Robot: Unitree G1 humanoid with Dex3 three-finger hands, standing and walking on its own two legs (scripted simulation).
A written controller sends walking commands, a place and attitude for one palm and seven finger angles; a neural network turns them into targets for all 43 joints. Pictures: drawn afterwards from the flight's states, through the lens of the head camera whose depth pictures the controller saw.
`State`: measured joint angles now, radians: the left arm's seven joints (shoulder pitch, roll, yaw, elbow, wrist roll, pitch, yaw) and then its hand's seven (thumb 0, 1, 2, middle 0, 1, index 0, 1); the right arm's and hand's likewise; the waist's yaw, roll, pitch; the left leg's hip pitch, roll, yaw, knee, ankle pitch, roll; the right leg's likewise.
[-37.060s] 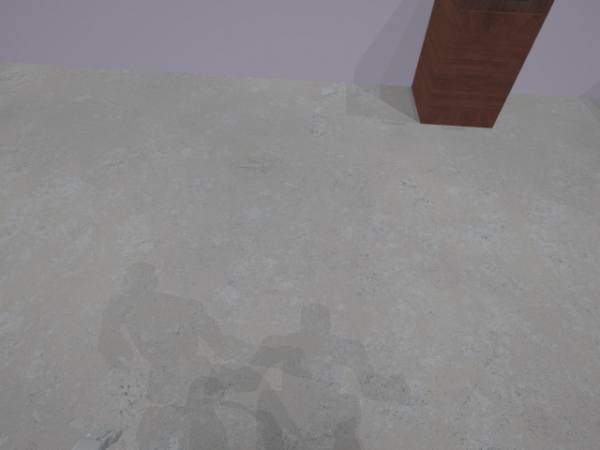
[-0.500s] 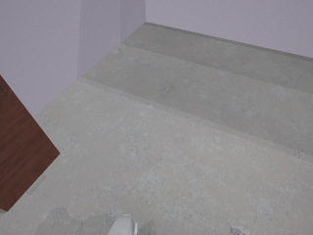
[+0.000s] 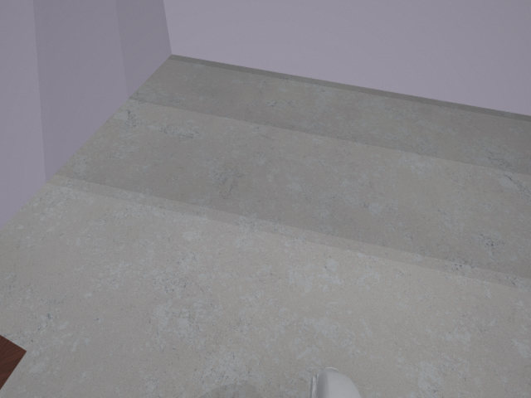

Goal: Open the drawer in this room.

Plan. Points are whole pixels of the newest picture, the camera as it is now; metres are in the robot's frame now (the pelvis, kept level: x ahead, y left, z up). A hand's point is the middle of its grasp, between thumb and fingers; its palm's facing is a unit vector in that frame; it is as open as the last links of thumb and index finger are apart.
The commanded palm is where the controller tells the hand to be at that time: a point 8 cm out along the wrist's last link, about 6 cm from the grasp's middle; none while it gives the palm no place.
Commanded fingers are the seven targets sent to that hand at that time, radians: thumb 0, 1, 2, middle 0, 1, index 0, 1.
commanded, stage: walk to a spot facing it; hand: left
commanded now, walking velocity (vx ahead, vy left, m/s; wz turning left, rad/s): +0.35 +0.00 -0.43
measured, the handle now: out of the picture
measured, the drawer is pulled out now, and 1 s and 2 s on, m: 0.00 0.00 0.00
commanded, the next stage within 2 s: turn to face it in 0.20 s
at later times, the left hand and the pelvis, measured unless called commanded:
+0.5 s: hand (207, 329) +0.27 +0.12 -0.17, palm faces -0.02 -0.98 -0.21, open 7.2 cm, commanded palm none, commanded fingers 0.00 0.90 0.90 -0.20 -0.30 -0.20 -0.30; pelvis +0.19 -0.06 -0.01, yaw -3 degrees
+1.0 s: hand (167, 327) +0.27 +0.20 -0.18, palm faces +0.26 -0.93 -0.25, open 7.4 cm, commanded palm none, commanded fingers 0.00 0.90 0.90 -0.20 -0.30 -0.20 -0.30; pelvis +0.24 -0.03 +0.00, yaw +13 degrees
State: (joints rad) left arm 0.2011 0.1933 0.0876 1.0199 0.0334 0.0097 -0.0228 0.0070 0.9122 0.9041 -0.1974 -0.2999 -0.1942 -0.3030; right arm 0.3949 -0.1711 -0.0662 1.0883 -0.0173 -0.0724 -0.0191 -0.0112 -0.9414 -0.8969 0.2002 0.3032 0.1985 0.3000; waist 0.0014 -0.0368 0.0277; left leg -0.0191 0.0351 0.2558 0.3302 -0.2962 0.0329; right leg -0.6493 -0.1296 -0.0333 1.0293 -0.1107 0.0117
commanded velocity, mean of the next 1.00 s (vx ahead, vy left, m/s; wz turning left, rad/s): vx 0.08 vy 0.00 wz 0.37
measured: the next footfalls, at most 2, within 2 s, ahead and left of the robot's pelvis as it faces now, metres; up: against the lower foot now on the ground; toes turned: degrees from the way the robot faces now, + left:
right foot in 0.20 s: +0.23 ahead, -0.16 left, +0.00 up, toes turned -13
left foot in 0.66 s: +0.33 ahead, +0.07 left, +0.00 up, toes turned +11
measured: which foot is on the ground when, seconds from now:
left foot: down 0.00-0.20, up 0.22-0.64, down 0.66-1.00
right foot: up 0.00-0.18, down 0.20-0.66, up 0.68-1.00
